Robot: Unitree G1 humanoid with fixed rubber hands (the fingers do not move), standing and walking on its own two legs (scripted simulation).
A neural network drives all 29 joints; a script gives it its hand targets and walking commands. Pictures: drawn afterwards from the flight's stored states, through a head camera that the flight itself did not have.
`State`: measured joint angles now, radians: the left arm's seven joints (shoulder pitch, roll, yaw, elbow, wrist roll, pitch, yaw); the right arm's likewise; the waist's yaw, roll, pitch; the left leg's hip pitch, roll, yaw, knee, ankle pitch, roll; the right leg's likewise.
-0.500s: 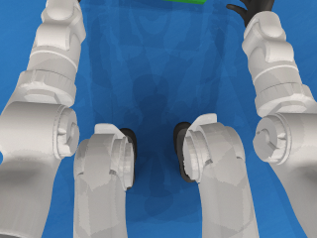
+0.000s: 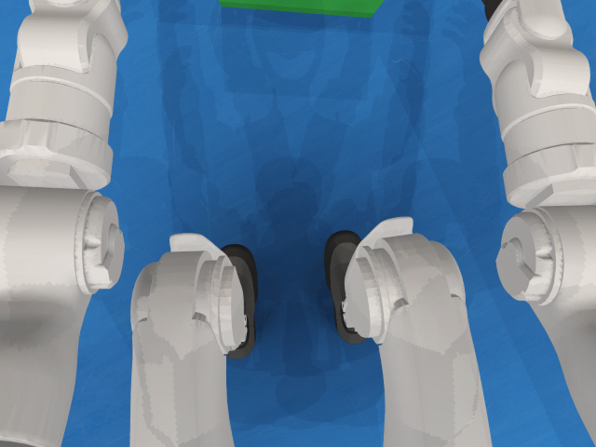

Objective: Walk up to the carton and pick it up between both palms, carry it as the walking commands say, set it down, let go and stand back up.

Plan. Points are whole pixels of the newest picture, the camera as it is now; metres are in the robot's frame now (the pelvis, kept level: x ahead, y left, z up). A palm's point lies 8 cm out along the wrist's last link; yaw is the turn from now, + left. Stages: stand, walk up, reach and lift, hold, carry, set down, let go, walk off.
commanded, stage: set down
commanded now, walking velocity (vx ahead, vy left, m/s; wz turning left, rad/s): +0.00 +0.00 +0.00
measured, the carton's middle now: out of the picture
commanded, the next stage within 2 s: let go in 1.12 s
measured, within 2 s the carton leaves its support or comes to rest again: neither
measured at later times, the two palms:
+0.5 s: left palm out of the picture +0.59 +0.17 +0.02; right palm out of the picture +0.54 -0.23 +0.02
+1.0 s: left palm out of the picture +0.58 +0.17 +0.18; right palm out of the picture +0.53 -0.24 +0.18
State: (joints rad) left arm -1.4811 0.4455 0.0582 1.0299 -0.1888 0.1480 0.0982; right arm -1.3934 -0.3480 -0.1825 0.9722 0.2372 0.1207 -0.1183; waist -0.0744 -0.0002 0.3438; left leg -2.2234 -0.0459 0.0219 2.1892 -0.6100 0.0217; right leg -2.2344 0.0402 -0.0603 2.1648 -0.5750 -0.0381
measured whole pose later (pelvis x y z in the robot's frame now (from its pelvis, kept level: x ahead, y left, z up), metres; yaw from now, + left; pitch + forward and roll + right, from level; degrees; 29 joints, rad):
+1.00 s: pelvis +0.04 +0.01 +0.27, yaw +0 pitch +45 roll +0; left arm -1.21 0.33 0.24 0.93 0.00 0.20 0.00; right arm -1.08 -0.27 -0.35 0.81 0.05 0.18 0.00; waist -0.08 0.03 -0.04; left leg -1.57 -0.06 -0.02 1.14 -0.35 0.02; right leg -1.58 0.05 0.01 1.12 -0.33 -0.01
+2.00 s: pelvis +0.13 +0.00 +0.40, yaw +0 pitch +5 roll +0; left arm 0.16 0.20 0.07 0.48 0.02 0.03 -0.04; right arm 0.21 -0.21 -0.04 0.45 0.02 0.03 0.07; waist -0.03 0.00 0.04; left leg -0.29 -0.04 -0.04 0.47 -0.27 0.02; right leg -0.30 0.06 0.04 0.46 -0.25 -0.03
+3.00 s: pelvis +0.15 +0.00 +0.40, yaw +0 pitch +0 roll +0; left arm 0.18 0.33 0.03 0.81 0.03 0.01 0.02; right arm 0.16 -0.35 -0.02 0.80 -0.03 0.01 -0.03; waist 0.00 0.02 0.01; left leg -0.13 -0.03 -0.04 0.45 -0.31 0.02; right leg -0.14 0.05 0.03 0.44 -0.29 -0.03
